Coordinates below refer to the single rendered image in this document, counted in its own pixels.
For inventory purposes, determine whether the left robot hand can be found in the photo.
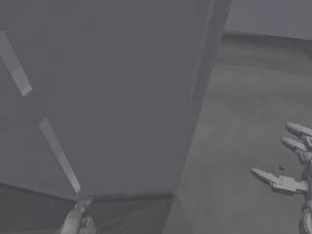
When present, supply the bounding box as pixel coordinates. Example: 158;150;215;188
60;196;97;234

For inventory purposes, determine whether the right robot hand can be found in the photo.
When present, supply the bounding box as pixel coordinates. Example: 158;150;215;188
250;122;312;202

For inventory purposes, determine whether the right robot forearm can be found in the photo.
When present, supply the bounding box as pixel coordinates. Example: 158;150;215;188
298;199;312;234

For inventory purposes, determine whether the fridge door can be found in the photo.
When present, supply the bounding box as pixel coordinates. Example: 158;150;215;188
0;0;233;195

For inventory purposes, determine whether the handle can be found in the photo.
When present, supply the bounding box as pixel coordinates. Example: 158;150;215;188
189;0;227;102

